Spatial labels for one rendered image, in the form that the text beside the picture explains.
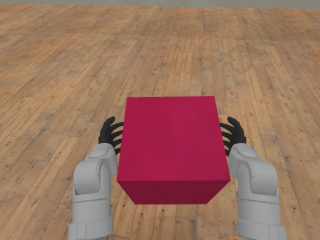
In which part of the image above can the left robot forearm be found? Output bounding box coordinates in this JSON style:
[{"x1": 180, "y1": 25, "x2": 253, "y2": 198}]
[{"x1": 67, "y1": 143, "x2": 118, "y2": 240}]

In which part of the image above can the carton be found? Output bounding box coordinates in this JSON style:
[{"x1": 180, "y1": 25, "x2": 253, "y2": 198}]
[{"x1": 116, "y1": 96, "x2": 231, "y2": 205}]

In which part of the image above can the right robot forearm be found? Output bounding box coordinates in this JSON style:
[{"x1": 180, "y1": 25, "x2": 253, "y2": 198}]
[{"x1": 228, "y1": 143, "x2": 287, "y2": 240}]

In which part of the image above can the right robot hand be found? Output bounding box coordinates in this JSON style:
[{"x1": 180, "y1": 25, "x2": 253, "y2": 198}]
[{"x1": 220, "y1": 116, "x2": 247, "y2": 157}]

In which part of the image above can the left robot hand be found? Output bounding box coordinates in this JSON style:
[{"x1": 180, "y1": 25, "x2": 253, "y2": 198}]
[{"x1": 98, "y1": 116, "x2": 124, "y2": 155}]

